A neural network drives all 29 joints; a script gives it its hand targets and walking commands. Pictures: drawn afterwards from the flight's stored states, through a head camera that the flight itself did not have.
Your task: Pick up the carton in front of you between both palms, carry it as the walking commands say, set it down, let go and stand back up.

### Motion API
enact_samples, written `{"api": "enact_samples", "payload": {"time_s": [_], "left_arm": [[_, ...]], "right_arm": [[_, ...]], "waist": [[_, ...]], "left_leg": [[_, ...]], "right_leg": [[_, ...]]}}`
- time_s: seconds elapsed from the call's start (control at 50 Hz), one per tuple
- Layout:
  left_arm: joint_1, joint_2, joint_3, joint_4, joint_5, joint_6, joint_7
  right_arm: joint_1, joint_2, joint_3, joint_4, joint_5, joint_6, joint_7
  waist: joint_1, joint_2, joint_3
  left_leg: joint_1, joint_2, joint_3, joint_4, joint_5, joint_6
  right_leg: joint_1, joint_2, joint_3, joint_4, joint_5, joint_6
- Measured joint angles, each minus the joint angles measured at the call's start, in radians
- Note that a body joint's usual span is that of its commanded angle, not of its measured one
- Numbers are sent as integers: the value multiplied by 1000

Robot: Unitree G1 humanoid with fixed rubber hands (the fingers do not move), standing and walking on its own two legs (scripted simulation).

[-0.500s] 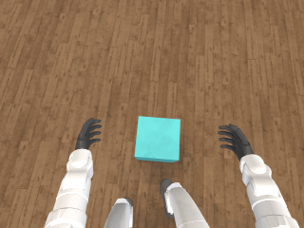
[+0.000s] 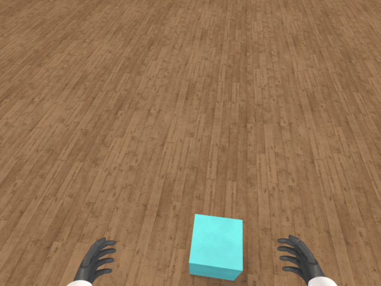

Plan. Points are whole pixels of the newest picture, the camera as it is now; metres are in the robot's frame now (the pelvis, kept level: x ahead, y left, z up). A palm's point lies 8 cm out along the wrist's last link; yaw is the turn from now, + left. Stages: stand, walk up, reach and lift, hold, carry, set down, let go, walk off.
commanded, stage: let go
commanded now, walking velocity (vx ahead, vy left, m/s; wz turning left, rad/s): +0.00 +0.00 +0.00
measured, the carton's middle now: (214, 248) +0.36 -0.09 -0.65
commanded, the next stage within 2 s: stand in 0.38 s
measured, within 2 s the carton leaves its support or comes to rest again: neither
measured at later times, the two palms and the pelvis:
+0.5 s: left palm out of the picture +0.13 +0.24 -0.09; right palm out of the picture +0.14 -0.28 -0.08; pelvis +0.01 -0.01 -0.01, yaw -3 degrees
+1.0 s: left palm (108, 281) +0.17 +0.21 -0.14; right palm out of the picture +0.05 -0.30 -0.14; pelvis +0.04 -0.03 -0.03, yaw -9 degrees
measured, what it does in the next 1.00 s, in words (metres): stands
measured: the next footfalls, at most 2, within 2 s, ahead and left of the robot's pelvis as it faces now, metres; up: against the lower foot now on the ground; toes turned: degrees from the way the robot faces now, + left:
none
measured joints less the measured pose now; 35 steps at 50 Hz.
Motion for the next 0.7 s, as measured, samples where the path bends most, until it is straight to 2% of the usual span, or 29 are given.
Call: {"api": "enact_samples", "payload": {"time_s": [0.2, 0.3, 0.38, 0.46, 0.52, 0.6, 0.7], "left_arm": [[8, 3, -16, -33, -8, 62, -19], [12, -1, -22, 2, -17, 37, 12], [10, -3, -29, 12, -19, 33, 20], [60, 22, -27, 117, 17, -32, 48], [108, 43, -11, 191, 20, -70, 45], [143, 59, -4, 254, 19, -100, 39], [147, 57, -14, 284, 11, -95, 51]], "right_arm": [[-13, 2, -16, -2, -21, 53, 4], [-9, -17, -4, -35, -24, 107, -29], [-6, -27, 3, -43, -17, 124, -44], [12, -53, 10, 41, -53, 6, -79], [48, -76, 1, 99, -57, -51, -96], [92, -96, -3, 161, -46, -78, -107], [121, -99, 4, 194, -29, -74, -115]], "waist": [[9, 12, 37], [7, 8, 22], [5, 7, 11], [5, 16, -65], [1, 25, -95], [-2, 25, -112], [-13, 14, -124]], "left_leg": [[81, -5, -1, -6, -9, 8], [73, 3, 5, 15, -23, 1], [69, 11, 6, 24, -28, -7], [-3, 37, 49, 76, -68, -23], [-41, 51, 71, 109, -89, -22], [-67, 64, 93, 147, -127, -31], [-87, 78, 115, 198, -172, -40]], "right_leg": [[82, -7, -4, -3, -14, 7], [68, 3, 0, 25, -28, 0], [60, 12, 1, 39, -34, -8], [-27, 31, 20, 95, -56, -7], [-79, 48, 34, 140, -79, -16], [-126, 65, 50, 202, -117, -26], [-168, 85, 66, 274, -162, -37]]}}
